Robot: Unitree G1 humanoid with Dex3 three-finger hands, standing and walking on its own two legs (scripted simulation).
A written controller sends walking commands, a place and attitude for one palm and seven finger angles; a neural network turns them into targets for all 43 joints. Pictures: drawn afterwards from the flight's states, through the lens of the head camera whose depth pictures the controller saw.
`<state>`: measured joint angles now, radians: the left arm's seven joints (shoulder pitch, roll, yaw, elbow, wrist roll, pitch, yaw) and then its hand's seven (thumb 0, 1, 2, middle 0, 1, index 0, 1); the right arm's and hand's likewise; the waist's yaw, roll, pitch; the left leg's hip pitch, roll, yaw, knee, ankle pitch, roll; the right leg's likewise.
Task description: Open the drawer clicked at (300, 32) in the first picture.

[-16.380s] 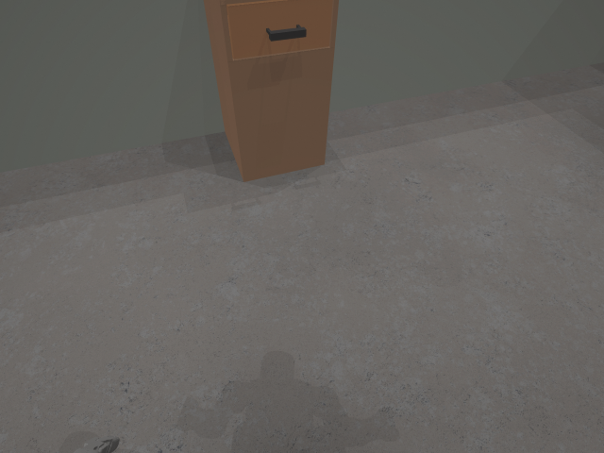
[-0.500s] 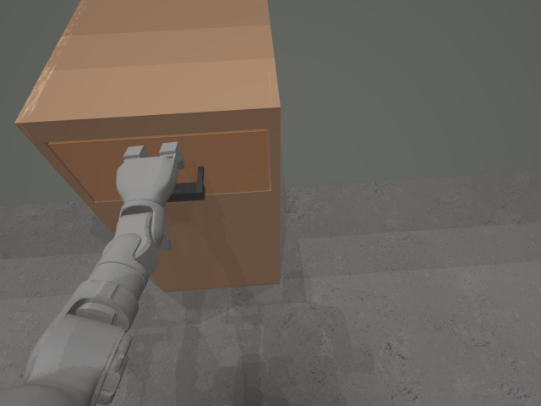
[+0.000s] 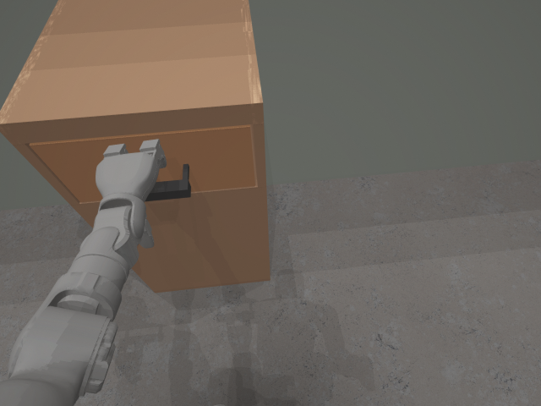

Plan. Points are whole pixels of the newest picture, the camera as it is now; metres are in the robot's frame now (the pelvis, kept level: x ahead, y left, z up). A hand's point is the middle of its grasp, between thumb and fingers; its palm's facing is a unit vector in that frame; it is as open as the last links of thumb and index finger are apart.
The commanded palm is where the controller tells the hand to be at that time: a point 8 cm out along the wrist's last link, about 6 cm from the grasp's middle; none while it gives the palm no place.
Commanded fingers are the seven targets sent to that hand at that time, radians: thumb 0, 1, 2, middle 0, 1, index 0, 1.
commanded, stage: re-aim the fingers above the handle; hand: left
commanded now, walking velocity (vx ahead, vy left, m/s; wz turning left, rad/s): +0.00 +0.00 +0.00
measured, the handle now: (155, 181) +0.52 +0.21 -0.04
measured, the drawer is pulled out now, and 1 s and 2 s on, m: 0.00 0.00 0.00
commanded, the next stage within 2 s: lower the fingers behind the handle in 1.36 s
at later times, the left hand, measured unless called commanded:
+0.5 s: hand (143, 190) +0.46 +0.20 +0.02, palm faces -0.06 -0.03 -1.00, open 13.8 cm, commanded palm +0.44 +0.20 +0.07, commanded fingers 0.00 -0.50 0.30 -0.30 -1.20 -0.30 -1.20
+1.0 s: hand (145, 192) +0.46 +0.20 +0.02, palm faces -0.05 -0.05 -1.00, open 13.8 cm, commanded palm +0.44 +0.20 +0.08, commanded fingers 0.00 -0.50 0.30 -0.30 -1.20 -0.30 -1.20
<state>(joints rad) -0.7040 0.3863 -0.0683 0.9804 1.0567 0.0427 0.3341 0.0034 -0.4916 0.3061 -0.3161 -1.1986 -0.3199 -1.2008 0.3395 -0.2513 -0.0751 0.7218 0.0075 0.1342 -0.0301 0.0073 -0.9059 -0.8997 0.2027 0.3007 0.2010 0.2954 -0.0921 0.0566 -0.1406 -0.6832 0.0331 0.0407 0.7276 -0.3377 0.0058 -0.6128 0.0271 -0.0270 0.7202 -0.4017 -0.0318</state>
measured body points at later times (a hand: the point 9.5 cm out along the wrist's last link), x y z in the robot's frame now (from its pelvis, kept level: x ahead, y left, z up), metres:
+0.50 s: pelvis -0.01 +0.02 +0.00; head +0.08 +0.01 +0.44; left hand +0.46 +0.20 +0.07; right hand +0.01 -0.25 -0.14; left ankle +0.00 +0.12 -0.71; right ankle -0.04 -0.10 -0.71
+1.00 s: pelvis +0.00 +0.01 +0.00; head +0.08 +0.00 +0.44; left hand +0.45 +0.20 +0.07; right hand +0.03 -0.25 -0.14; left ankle +0.00 +0.12 -0.71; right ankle -0.04 -0.10 -0.71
